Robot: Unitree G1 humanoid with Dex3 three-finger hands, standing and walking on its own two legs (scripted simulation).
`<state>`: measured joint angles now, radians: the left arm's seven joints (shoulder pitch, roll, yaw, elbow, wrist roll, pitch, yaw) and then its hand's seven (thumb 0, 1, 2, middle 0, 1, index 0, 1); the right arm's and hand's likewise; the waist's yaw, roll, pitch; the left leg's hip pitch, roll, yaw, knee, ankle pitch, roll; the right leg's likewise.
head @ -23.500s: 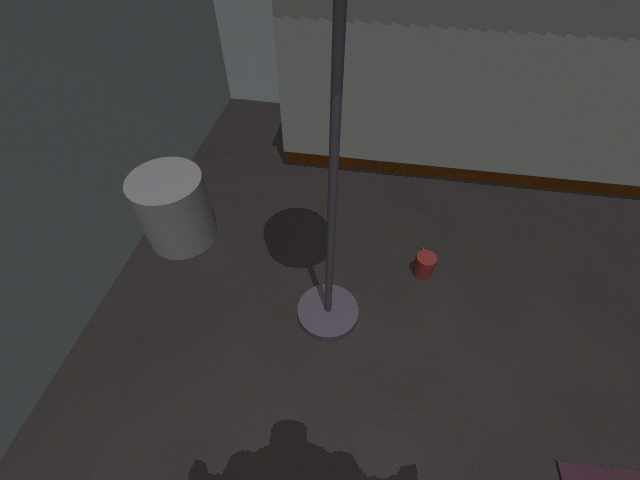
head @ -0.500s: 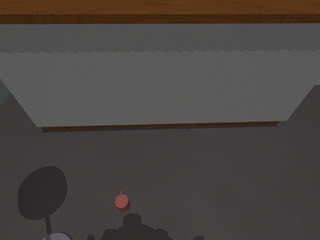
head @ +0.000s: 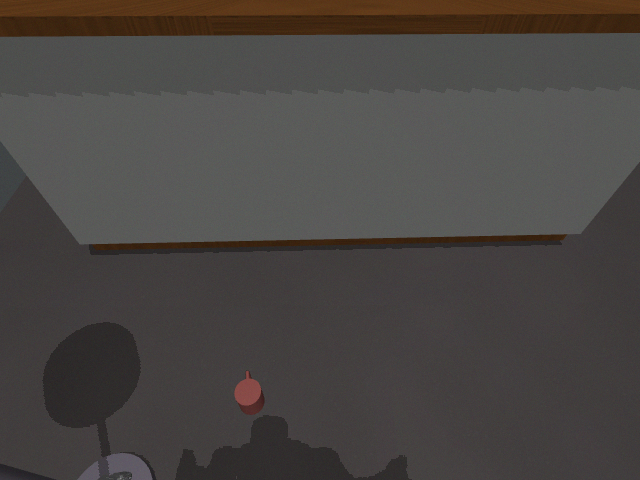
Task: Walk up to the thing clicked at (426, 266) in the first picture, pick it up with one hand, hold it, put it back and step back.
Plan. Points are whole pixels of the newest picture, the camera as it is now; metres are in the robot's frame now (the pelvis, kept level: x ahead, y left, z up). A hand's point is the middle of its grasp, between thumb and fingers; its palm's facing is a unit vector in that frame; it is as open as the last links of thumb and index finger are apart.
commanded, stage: rise first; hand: left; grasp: from above
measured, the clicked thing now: (249, 391) +0.46 +0.22 -0.73
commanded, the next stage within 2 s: none
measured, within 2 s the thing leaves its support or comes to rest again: neither
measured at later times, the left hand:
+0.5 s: hand out of the picture +0.14 +0.26 -0.20, palm faces -0.10 -0.90 -0.43, open 13.7 cm
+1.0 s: hand out of the picture +0.14 +0.27 -0.27, palm faces -0.29 -0.78 -0.56, open 14.2 cm
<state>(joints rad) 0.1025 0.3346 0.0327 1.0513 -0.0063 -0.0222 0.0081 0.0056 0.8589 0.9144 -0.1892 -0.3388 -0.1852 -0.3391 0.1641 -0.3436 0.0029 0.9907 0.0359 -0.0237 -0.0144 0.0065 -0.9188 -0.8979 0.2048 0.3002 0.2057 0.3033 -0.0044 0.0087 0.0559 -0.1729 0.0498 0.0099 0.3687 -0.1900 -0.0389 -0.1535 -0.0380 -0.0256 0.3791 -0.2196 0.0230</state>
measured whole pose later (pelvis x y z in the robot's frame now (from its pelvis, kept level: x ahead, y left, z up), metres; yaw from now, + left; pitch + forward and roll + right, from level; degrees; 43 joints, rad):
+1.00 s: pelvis -0.02 +0.01 -0.14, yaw +0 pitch +23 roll -2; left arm 0.20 0.35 0.11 0.46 0.37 0.17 0.03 -0.01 -0.54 0.98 -0.06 -1.07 -0.06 -1.07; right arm 0.16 -0.24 -0.03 0.54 0.00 -0.18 0.00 0.01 -0.90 -0.89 0.21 0.30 0.21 0.30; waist -0.03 0.01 -0.15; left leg -1.17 0.06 -0.04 1.35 -0.58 -0.03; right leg -1.12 -0.04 -0.02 1.32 -0.60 0.04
